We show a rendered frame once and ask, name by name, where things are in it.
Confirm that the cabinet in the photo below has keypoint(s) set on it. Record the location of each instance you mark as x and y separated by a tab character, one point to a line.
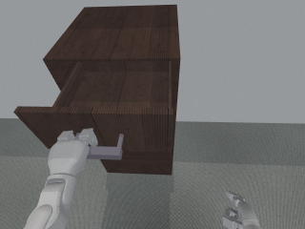
147	33

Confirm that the robot left hand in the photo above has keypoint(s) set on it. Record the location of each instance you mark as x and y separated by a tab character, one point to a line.
68	155

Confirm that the robot right hand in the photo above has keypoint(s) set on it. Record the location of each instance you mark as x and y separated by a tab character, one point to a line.
243	216

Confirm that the robot left forearm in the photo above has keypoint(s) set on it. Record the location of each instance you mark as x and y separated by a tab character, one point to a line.
55	200

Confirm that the handle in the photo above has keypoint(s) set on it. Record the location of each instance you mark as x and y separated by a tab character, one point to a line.
105	152

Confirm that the drawer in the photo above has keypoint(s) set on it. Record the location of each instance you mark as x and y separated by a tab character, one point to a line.
130	98

